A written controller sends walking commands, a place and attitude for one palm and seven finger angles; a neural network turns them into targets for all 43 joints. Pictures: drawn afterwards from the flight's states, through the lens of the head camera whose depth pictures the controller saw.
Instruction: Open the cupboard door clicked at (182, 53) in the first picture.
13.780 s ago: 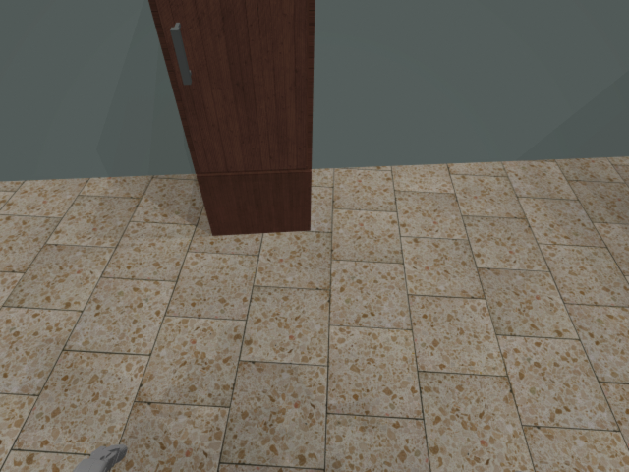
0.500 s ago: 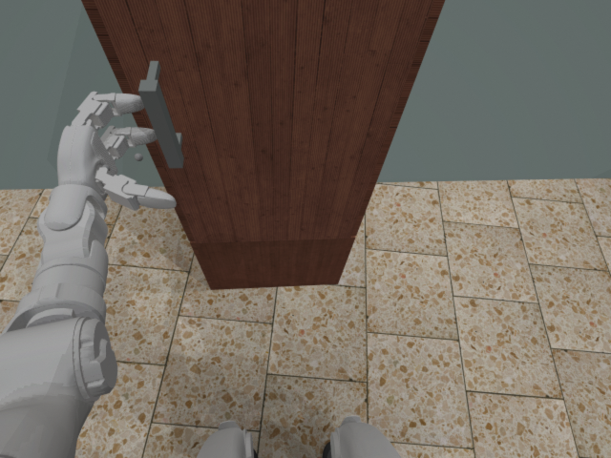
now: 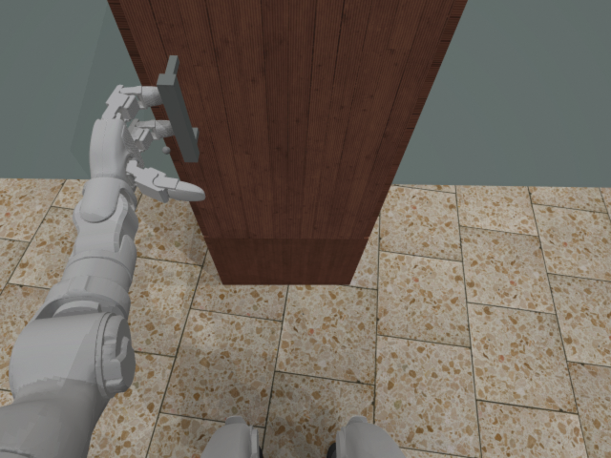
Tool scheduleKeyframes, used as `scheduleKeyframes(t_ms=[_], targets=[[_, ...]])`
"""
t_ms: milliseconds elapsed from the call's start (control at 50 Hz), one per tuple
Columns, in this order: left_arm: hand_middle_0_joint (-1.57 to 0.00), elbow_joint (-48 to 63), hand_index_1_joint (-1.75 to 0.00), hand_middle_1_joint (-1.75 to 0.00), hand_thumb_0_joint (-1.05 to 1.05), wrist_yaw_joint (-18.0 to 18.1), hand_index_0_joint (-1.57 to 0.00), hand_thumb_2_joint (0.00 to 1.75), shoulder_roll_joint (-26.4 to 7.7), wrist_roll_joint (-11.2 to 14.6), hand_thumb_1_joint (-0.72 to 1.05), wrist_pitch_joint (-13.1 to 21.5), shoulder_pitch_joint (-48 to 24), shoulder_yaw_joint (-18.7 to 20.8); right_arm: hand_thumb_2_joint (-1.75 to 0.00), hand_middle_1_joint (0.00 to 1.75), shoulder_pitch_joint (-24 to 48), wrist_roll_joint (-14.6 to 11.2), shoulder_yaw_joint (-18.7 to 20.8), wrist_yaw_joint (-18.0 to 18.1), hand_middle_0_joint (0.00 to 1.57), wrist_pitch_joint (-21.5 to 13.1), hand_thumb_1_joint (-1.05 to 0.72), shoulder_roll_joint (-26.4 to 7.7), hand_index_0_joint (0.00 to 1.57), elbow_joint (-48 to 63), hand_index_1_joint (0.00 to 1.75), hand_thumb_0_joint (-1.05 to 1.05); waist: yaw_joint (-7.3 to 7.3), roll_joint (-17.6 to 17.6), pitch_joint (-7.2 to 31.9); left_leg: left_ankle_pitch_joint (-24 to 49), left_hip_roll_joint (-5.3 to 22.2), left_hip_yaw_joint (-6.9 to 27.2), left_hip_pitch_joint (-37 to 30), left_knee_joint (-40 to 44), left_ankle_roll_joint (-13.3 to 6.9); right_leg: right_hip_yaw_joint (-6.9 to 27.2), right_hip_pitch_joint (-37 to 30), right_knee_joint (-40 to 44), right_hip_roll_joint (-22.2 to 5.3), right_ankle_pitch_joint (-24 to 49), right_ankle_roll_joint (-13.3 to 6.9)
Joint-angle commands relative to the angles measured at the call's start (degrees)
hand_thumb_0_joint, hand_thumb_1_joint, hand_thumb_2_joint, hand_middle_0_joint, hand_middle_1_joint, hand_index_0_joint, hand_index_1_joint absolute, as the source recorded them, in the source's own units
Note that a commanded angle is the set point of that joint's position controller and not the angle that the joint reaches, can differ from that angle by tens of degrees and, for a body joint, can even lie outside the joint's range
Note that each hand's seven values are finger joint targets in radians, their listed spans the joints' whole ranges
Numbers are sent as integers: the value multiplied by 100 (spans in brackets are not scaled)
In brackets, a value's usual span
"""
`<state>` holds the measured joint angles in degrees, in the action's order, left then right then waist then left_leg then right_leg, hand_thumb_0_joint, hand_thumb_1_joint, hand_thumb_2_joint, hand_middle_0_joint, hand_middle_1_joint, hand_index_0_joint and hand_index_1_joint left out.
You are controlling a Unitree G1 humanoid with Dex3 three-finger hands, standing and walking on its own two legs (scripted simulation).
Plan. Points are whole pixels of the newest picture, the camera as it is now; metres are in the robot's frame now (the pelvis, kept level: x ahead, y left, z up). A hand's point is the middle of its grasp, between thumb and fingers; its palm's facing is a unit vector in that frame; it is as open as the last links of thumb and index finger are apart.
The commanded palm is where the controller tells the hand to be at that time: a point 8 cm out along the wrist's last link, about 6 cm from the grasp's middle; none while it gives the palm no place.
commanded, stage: slide the fingers in behind the handle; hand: left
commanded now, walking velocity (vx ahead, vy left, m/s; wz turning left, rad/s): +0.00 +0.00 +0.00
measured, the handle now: (183, 112) +0.56 +0.15 +0.08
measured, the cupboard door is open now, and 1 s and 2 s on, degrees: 0 0 0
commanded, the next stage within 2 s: move the hooked fingers beside the handle in 0.54 s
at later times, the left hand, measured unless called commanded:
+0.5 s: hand (166, 149) +0.49 +0.16 +0.08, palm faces +0.02 -1.00 -0.01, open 14.1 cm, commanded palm +0.47 +0.18 +0.08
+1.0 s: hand (193, 144) +0.51 +0.13 +0.07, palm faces -0.02 -1.00 +0.02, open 14.1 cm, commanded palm +0.48 +0.19 +0.08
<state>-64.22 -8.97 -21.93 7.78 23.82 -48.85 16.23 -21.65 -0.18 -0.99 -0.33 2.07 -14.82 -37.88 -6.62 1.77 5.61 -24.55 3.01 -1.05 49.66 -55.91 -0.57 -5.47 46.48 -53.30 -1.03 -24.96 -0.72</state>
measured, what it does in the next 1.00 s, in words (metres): stands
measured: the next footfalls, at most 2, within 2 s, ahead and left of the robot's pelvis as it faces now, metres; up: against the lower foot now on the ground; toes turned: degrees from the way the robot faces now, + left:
none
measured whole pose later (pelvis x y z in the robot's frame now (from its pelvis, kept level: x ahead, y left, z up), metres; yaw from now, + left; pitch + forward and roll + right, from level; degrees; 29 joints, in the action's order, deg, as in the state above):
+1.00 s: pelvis +0.01 +0.01 +0.00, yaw -1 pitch +19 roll -2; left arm -64.9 -7.1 -19.2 5.0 23.3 -50.2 18.2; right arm -20.9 0.3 -1.4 -0.6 2.3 -14.5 -36.6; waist -8.5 1.7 5.9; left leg -25.4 2.9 -2.4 50.1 -56.0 -1.3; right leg -3.9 47.5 -53.3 -1.1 -25.2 0.1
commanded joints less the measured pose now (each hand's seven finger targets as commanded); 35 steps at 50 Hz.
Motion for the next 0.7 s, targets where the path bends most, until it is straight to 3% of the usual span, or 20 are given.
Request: scheduleKeyframes(t_ms=[0, 20, 100, 140, 180, 240, 260, 320, 340, 360, 400, 420, 460, 480, 520, 560, 620, 660, 680], targets=[[-30, 1339, -120, -120, 0, -267, -30, 30, -268, -105, -50, 388, -2937, -482, -90, 30, -769, 34, 359, 37, 20, -172, -90, -908, 20, 330, 30, 0, -453, 431, 2529, 1787, -216, 359, -2329, 521, -85, 273, -400, 611, 378, 1733, -62], [-30, 1325, -120, -120, 0, -274, -30, 30, -13, -101, -50, 385, -2989, -679, -90, 30, -729, 36, 355, 23, 20, -186, -90, -874, 20, 307, 30, 0, -496, 472, 2506, 1803, -211, 374, -2420, 522, -71, 249, -292, 627, 375, 1705, -54], [-30, 1305, -120, -120, 0, -187, -30, 30, 8, -92, -50, 389, -3105, -688, -90, 30, -771, 52, 376, 16, 20, -220, -90, -909, 20, 261, 30, 0, -533, 391, 2404, 1669, -214, 410, -2390, 530, -80, 233, -196, 648, 382, 1545, -64], [-30, 1406, -120, -120, 0, -174, -30, 30, 228, -102, -50, 409, -3044, -853, -90, 30, -733, 56, 387, -4, 20, -232, -90, -878, 20, 243, 30, 0, -504, 569, 2577, 1823, -211, 418, -2567, 504, -56, 218, -148, 624, 376, 1621, -74], [-30, 1180, -120, -120, 0, -143, -30, 30, -2, -120, -50, 361, -2981, -682, -90, 30, -762, 56, 387, 1, 20, -218, -90, -927, 20, 208, 30, 0, -508, 285, 2368, 1666, -211, 416, -2319, 516, -65, 222, -201, 641, 377, 1567, -60], [-30, 1116, -120, -120, 0, -152, -30, 30, 138, -139, -50, 356, -3125, -814, -90, 30, -729, 50, 372, -2, 20, -231, -90, -907, 20, 193, 30, 0, -568, 323, 2312, 1591, -225, 414, -2310, 512, -75, 227, -121, 651, 373, 1507, -59], [-30, 1066, -120, -120, 0, -145, -30, 30, -23, -136, -50, 348, -3139, -680, -90, 30, -749, 54, 377, 8, 20, -232, -90, -935, 20, 175, 30, 0, -558, 260, 2247, 1496, -219, 422, -2219, 520, -78, 234, -121, 662, 365, 1435, -59], [-30, 1158, -120, -120, 0, -155, -30, 30, -4, -154, -50, 378, -3199, -706, -90, 30, -749, 60, 384, 12, 20, -248, -90, -927, 20, 189, 30, 0, -535, 435, 2386, 1664, -213, 456, -2408, 510, -62, 209, -41, 603, 361, 1470, -78], [-30, 1139, -120, -120, 0, -173, -30, 30, 174, -139, -50, 360, -3125, -833, -90, 30, -727, 58, 369, -1, 20, -248, -90, -901, 20, 211, 30, 0, -536, 489, 2423, 1686, -223, 431, -2417, 501, -63, 206, -44, 607, 365, 1500, -75], [-30, 1185, -120, -120, 0, -158, -30, 30, 10, -137, -50, 373, -3163, -696, -90, 30, -758, 66, 377, -1, 20, -244, -90, -925, 20, 200, 30, 0, -503, 475, 2461, 1716, -210, 468, -2440, 505, -48, 192, -56, 585, 359, 1483, -84], [-30, 1174, -120, -120, 0, -174, -30, 30, 52, -112, -50, 364, -3095, -726, -90, 30, -771, 58, 375, 3, 20, -245, -90, -926, 20, 231, 30, 0, -508, 445, 2483, 1855, -207, 482, -2486, 491, -54, 181, -54, 562, 372, 1553, -93], [-30, 1255, -120, -120, 0, -184, -30, 30, 270, -123, -50, 369, -3259, -935, -90, 30, -729, 63, 369, -14, 20, -250, -90, -893, 20, 217, 30, 0, -565, 558, 2494, 1853, -193, 503, -2580, 500, -37, 160, 58, 558, 372, 1512, -78], [-30, 1051, -120, -120, 0, -165, -30, 30, 308, -104, -50, 316, -3149, -905, -90, 30, -719, 62, 372, -16, 20, -249, -90, -907, 20, 207, 30, 0, -576, 376, 2264, 1621, -206, 477, -2388, 508, -47, 166, 73, 616, 374, 1392, -72], [-30, 1111, -120, -120, 0, -127, -30, 30, 25, -127, -50, 325, -3197, -706, -90, 30, -761, 66, 384, -3, 20, -241, -90, -954, 20, 187, 30, 0, -540, 287, 2315, 1636, -196, 508, -2343, 525, -47, 163, 4, 593, 367, 1397, -78], [-30, 1255, -120, -120, 0, -98, -30, 30, 53, -139, -50, 349, -3218, -719, -90, 30, -757, 75, 386, -9, 20, -244, -90, -933, 20, 213, 30, 0, -480, 570, 2551, 1888, -202, 514, -2571, 508, -26, 155, 27, 543, 367, 1498, -91], [-30, 1170, -120, -120, 0, -100, -30, 30, 383, -137, -50, 315, -3150, -947, -90, 30, -734, 71, 376, -27, 20, -238, -90, -890, 20, 216, 30, 0, -538, 456, 2424, 1870, -185, 531, -2577, 518, -22, 120, 109, 563, 378, 1454, -84], [-30, 1290, -120, -120, 0, -63, -30, 30, 187, -151, -50, 349, -3139, -808, -90, 30, -764, 76, 400, -34, 20, -236, -90, -922, 20, 207, 30, 0, -488, 552, 2590, 2020, -177, 549, -2679, 495, -7, 126, 88, 535, 379, 1518, -91], [-30, 1194, -120, -120, 0, -48, -30, 30, 274, -155, -50, 327, -3151, -862, -90, 30, -759, 78, 386, -41, 20, -227, -90, -905, 20, 193, 30, 0, -524, 441, 2438, 1941, -186, 529, -2576, 510, -17, 121, 77, 562, 383, 1510, -84], [-30, 1224, -120, -120, 0, -23, -30, 30, 75, -160, -50, 331, -3150, -692, -90, 30, -779, 87, 395, -35, 20, -221, -90, -931, 20, 191, 30, 0, -498, 389, 2477, 1894, -184, 531, -2546, 516, -20, 127, 18, 565, 382, 1496, -83]])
